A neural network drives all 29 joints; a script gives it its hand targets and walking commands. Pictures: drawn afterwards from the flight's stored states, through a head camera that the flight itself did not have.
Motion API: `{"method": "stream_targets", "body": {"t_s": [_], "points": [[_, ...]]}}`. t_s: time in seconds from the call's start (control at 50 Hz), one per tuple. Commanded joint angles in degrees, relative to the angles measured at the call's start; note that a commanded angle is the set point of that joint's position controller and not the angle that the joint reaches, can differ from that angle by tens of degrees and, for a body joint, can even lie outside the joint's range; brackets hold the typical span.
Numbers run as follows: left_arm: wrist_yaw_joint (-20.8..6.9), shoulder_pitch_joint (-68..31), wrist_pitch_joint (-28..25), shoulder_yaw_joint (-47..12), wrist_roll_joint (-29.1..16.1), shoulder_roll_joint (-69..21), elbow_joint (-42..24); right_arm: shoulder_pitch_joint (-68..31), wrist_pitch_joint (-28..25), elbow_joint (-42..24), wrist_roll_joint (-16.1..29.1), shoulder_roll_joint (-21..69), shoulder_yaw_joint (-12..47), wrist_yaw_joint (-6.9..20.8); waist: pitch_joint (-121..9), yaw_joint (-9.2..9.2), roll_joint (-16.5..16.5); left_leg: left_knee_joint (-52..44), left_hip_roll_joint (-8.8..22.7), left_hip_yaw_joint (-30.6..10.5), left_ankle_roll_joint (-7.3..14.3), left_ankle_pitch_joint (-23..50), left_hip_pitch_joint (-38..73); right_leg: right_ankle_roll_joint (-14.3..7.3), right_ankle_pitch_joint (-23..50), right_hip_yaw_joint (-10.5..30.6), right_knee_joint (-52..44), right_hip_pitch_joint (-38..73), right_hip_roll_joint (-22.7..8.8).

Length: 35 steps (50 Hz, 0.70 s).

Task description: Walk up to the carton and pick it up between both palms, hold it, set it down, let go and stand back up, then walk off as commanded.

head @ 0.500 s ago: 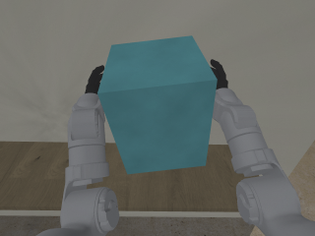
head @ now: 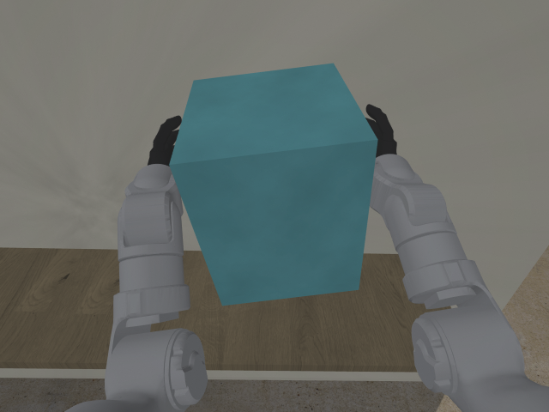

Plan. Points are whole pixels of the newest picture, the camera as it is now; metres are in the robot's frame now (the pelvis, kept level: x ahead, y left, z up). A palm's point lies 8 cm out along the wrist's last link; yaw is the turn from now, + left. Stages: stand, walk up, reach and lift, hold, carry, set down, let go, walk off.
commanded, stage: hold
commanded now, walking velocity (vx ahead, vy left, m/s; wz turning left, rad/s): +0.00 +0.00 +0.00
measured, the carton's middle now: (277, 186) +0.37 +0.00 +0.21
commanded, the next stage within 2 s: none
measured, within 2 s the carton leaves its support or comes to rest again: neither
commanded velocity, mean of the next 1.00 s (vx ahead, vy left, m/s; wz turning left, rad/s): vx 0.00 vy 0.00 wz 0.00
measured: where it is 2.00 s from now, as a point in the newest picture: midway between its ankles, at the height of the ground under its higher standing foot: outside the picture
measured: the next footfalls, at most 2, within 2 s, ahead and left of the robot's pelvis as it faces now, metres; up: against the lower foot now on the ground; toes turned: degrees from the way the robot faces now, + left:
none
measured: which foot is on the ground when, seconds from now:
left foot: down 0.00-1.00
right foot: down 0.00-1.00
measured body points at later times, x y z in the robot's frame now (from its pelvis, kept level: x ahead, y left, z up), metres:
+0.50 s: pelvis +0.00 +0.00 +0.00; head -0.08 +0.02 +0.44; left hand +0.38 +0.15 +0.24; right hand +0.38 -0.15 +0.25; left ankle +0.01 +0.13 -0.75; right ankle +0.03 -0.13 -0.75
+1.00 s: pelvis +0.00 +0.00 +0.00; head -0.07 +0.02 +0.44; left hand +0.38 +0.15 +0.24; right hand +0.38 -0.15 +0.25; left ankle +0.01 +0.13 -0.75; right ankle +0.03 -0.13 -0.75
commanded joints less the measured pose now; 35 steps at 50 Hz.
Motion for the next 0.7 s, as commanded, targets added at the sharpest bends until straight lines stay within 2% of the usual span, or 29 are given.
{"method": "stream_targets", "body": {"t_s": [0.0,0.04,0.08,0.1,0.14,0.16,0.18,0.2,0.24,0.28,0.3,0.32,0.36,0.44,0.46,0.48,0.5,0.52,0.54,0.56,0.58,0.64,0.66,0.68], "points": [[-6.99,-41.30,-4.08,-28.05,-8.45,-30.34,-4.66,-42.18,-1.68,-19.03,7.33,38.88,21.39,5.77,-21.36,-0.57,2.87,-2.92,-5.36,4.55,-1.05,13.30,-2.34,2.46,10.02,-1.59,0.42,10.03,4.45],[-6.93,-41.26,-3.93,-28.09,-8.11,-30.53,-4.94,-41.58,-1.57,-17.75,6.92,38.15,20.80,6.05,-20.75,-0.47,3.72,-3.31,-5.04,4.33,-1.18,13.26,-2.57,2.29,9.02,-1.84,0.32,9.94,4.34],[-6.82,-40.75,-3.94,-27.76,-8.19,-30.19,-4.58,-42.41,-1.66,-19.20,7.54,38.64,21.51,6.01,-21.41,0.36,3.27,-3.07,-5.21,4.28,-0.96,13.46,-2.18,2.44,9.31,-1.55,0.34,9.65,4.52],[-6.83,-40.28,-3.96,-28.63,-8.39,-30.73,-5.51,-42.47,-1.78,-20.81,7.47,39.02,21.86,5.80,-22.56,-0.08,2.78,-2.72,-5.25,4.26,-1.09,14.33,-1.75,2.52,10.47,-1.73,0.55,10.23,4.61],[-6.49,-40.91,-3.86,-28.81,-8.46,-31.13,-5.91,-41.05,-1.49,-19.09,7.65,38.38,21.81,5.97,-21.65,-0.12,3.74,-2.77,-5.21,4.12,-1.35,14.81,-1.95,2.50,10.65,-1.58,0.56,10.19,4.65],[-6.51,-41.34,-4.14,-28.62,-8.61,-30.94,-6.74,-42.16,-1.68,-20.35,7.86,38.82,22.08,6.01,-23.04,0.22,3.16,-2.65,-5.09,4.00,-1.24,14.82,-1.43,2.44,10.35,-1.75,0.79,10.27,4.88],[-6.39,-39.96,-3.82,-27.76,-7.81,-30.67,-5.15,-41.62,-1.45,-18.85,7.60,38.64,21.80,6.00,-21.08,0.66,3.43,-3.02,-5.12,4.22,-1.03,13.59,-2.14,2.28,9.19,-1.59,0.41,9.90,4.60],[-6.59,-41.55,-3.81,-28.29,-8.19,-30.94,-4.55,-41.90,-1.69,-18.16,6.97,37.95,20.74,6.10,-20.68,-0.51,3.85,-3.23,-5.05,4.42,-1.25,12.44,-2.68,2.06,8.15,-1.87,0.27,9.39,4.55],[-6.63,-40.58,-3.86,-28.32,-8.20,-30.94,-4.58,-42.72,-1.94,-19.18,7.00,38.40,21.48,6.25,-21.36,0.46,3.36,-3.27,-4.91,4.35,-1.06,13.01,-2.54,2.12,8.24,-1.86,0.35,9.44,4.66],[-6.49,-42.19,-3.91,-27.29,-7.70,-30.65,-3.58,-42.66,-1.60,-16.39,6.51,38.16,20.09,6.53,-19.59,0.12,3.14,-3.61,-4.78,4.34,-0.87,10.64,-3.29,1.90,5.72,-1.72,0.02,8.64,4.44],[-6.54,-42.52,-4.00,-28.19,-8.32,-31.00,-3.43,-42.11,-1.58,-15.96,6.14,38.35,19.90,6.54,-20.09,-0.70,3.33,-3.69,-4.79,4.43,-1.09,10.74,-2.92,1.99,6.08,-2.14,0.13,8.07,4.55],[-6.62,-42.88,-4.41,-27.98,-8.48,-30.78,-3.23,-43.30,-2.07,-17.47,6.50,39.07,20.32,6.50,-20.60,-0.02,2.58,-3.69,-4.92,4.37,-0.73,10.47,-3.36,2.09,6.09,-1.88,0.01,8.70,4.54],[-6.59,-42.29,-4.21,-27.01,-7.81,-30.47,-1.54,-43.72,-1.92,-16.20,5.89,38.60,19.64,6.48,-19.57,-0.32,2.58,-4.21,-5.01,4.46,-0.42,8.89,-3.97,2.05,4.93,-1.76,-0.25,8.44,4.28],[-6.53,-43.05,-4.60,-27.99,-8.59,-31.74,-3.16,-43.68,-2.30,-16.65,6.79,38.88,20.27,6.56,-22.69,-0.52,3.50,-3.12,-4.96,4.41,-0.96,12.70,-1.98,2.01,7.97,-1.91,0.08,9.27,4.44],[-6.53,-41.76,-4.26,-26.47,-7.66,-30.56,-1.20,-43.47,-1.95,-15.68,6.97,38.17,20.05,6.56,-20.45,0.41,3.48,-3.41,-5.11,4.35,-0.69,11.77,-2.65,2.08,6.93,-1.82,-0.27,8.62,4.38],[-6.77,-41.82,-4.29,-27.40,-8.24,-31.06,-1.71,-43.52,-2.17,-16.70,6.51,38.15,19.78,6.36,-21.34,-0.71,2.73,-3.42,-5.04,4.41,-0.67,11.60,-2.75,2.22,7.39,-1.83,-0.16,9.09,4.32],[-6.77,-41.96,-4.43,-26.30,-7.72,-30.66,-1.75,-44.32,-2.24,-17.09,6.70,38.83,20.54,6.44,-21.50,0.62,2.04,-3.60,-4.98,4.30,-0.31,11.37,-3.12,2.31,6.93,-1.87,-0.07,9.36,4.36],[-6.72,-43.35,-4.65,-25.87,-7.61,-30.19,-1.35,-44.11,-1.98,-15.49,6.52,39.17,19.90,6.56,-21.05,0.53,2.45,-3.65,-5.10,4.55,-0.28,9.92,-3.60,2.14,5.82,-1.55,-0.08,9.02,4.35],[-6.78,-42.57,-4.67,-27.05,-8.17,-31.08,-2.02,-43.45,-2.20,-16.55,6.39,39.10,19.53,6.37,-22.17,-0.53,2.53,-3.57,-5.04,4.49,-0.56,11.15,-2.62,2.32,7.27,-1.68,-0.01,9.35,4.42],[-6.73,-41.08,-4.36,-26.87,-7.92,-30.89,-1.69,-42.98,-1.99,-16.13,6.92,38.51,19.95,6.43,-21.28,0.01,3.45,-3.50,-5.10,4.42,-0.68,11.75,-2.61,2.37,7.43,-1.58,0.02,8.81,4.41],[-6.67,-42.17,-4.40,-27.14,-8.26,-31.04,-2.65,-43.47,-2.08,-16.87,7.20,38.90,20.39,6.44,-22.15,-0.30,2.79,-3.30,-4.95,4.32,-0.72,12.34,-2.11,2.31,7.71,-1.77,0.21,8.99,4.57],[-6.72,-42.03,-4.43,-28.00,-8.51,-31.69,-2.72,-43.10,-2.13,-17.11,7.19,38.64,20.28,6.22,-21.54,-0.64,3.53,-2.97,-5.07,4.30,-1.06,13.05,-2.17,2.22,8.62,-1.73,0.05,9.38,4.54],[-6.67,-42.50,-4.56,-28.68,-8.93,-31.66,-3.27,-42.55,-2.03,-16.56,6.89,38.58,20.09,6.09,-21.47,-1.46,3.54,-2.94,-5.06,4.27,-1.15,12.71,-2.01,2.05,8.43,-1.81,-0.04,9.31,4.44],[-6.72,-41.97,-4.48,-28.10,-8.64,-31.60,-3.66,-42.64,-2.03,-17.30,7.13,38.50,20.32,6.10,-21.40,-0.96,3.42,-3.09,-5.07,4.24,-0.99,13.32,-2.15,2.21,8.95,-1.73,0.12,9.50,4.60]]}}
